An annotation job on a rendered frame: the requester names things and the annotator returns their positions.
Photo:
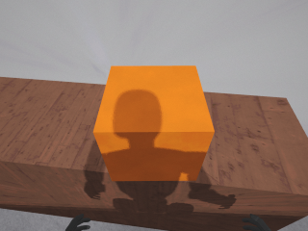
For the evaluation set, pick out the pedestal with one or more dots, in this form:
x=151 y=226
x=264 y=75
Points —
x=51 y=164

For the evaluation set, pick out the robot right hand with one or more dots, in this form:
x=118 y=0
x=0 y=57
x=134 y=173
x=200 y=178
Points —
x=260 y=224

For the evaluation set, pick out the robot left hand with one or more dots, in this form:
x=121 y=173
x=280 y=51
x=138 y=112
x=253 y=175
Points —
x=73 y=226

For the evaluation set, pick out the carton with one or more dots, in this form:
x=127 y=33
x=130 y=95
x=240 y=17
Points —
x=153 y=123

